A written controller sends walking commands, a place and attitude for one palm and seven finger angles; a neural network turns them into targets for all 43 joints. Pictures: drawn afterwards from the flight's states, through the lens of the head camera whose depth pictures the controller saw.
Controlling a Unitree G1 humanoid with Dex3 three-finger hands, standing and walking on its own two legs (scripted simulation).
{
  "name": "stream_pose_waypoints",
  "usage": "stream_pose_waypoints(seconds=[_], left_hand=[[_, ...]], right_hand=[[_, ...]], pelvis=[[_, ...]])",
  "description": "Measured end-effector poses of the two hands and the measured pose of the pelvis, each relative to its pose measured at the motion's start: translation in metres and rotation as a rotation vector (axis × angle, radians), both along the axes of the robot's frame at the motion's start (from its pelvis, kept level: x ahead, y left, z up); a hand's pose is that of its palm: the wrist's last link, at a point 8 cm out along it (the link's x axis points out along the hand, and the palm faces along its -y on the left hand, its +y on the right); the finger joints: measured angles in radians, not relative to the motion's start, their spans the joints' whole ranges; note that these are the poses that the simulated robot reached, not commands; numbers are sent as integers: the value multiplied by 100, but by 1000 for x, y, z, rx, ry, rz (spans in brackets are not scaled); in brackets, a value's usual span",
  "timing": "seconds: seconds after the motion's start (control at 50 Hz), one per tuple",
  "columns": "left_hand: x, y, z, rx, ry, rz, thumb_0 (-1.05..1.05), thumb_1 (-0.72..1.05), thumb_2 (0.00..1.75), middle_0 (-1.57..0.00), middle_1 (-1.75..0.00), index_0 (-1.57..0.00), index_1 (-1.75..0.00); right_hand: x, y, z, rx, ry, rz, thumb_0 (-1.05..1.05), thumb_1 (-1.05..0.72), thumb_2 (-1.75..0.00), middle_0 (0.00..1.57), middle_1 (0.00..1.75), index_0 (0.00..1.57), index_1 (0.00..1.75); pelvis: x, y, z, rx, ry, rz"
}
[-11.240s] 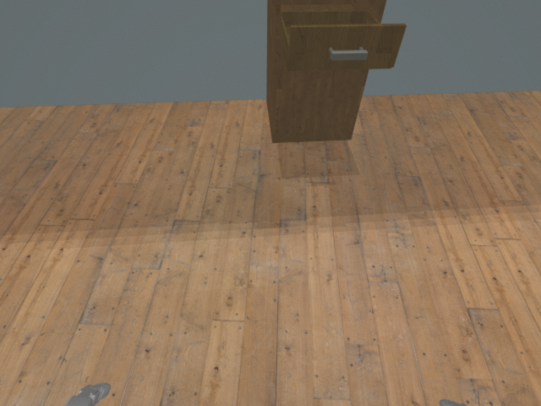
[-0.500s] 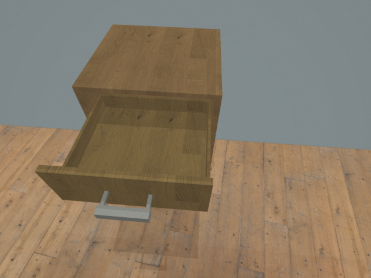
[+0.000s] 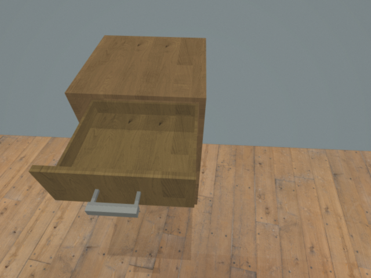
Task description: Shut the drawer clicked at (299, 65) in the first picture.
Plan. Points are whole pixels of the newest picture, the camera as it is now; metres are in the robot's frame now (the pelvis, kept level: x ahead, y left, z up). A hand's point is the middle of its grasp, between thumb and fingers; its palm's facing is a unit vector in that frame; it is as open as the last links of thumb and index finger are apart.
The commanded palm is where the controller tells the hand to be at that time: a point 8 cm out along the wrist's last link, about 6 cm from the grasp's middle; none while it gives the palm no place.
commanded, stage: come to a stop and stand still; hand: left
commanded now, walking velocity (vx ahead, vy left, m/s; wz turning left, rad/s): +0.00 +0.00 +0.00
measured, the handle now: (115, 201) +0.32 +0.21 -0.09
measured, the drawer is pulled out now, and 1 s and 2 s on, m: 0.30 0.30 0.30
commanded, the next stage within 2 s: look again from close up in 0.20 s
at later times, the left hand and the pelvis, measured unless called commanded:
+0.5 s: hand out of the picture +0.00 +0.19 -0.18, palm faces +0.02 -0.98 -0.20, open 7.4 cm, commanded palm none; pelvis +0.00 +0.02 -0.01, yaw +0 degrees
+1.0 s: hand out of the picture +0.09 +0.24 -0.12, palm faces +0.20 -0.95 -0.23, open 7.2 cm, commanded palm +0.10 +0.26 -0.07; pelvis +0.01 +0.04 -0.01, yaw +0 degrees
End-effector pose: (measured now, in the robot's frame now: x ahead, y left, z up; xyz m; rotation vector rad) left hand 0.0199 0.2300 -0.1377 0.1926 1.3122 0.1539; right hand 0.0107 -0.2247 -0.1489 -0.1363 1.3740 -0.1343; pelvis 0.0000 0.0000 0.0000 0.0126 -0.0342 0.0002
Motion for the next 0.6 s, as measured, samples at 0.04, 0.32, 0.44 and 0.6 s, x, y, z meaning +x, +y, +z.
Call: stream_pose_waypoints(seconds=[0.04, 0.32, 0.44, 0.6], left_hand=[[-7, -4, -1, -9, 14, 3, 0, 90, 90, -20, -30, -20, -30], [-45, -14, -4, -30, 128, 30, 0, 90, 90, -20, -30, -20, -30], [-40, -4, -10, -32, 95, 20, 0, 90, 90, -20, -30, -20, -30], [-8, 23, -7, -9, -9, 30, 1, 92, 90, -20, -30, -20, -30]], right_hand=[[-13, 1, 0, 3, 28, -6, 1, -91, -90, 20, 30, 20, 30], [-63, 20, -1, 40, 162, -37, 1, -91, -90, 20, 30, 19, 30], [-41, 32, -10, 42, 64, -38, 1, -91, -90, 20, 30, 19, 30], [-18, 47, -9, 27, -13, -1, 3, -93, -90, 20, 30, 20, 30]], pelvis=[[-2, -1, 0, -2, 0, 0], [-3, 0, 0, -11, 19, -3], [-2, 14, -8, -37, 23, 12], [3, 31, -7, -21, 12, 6]])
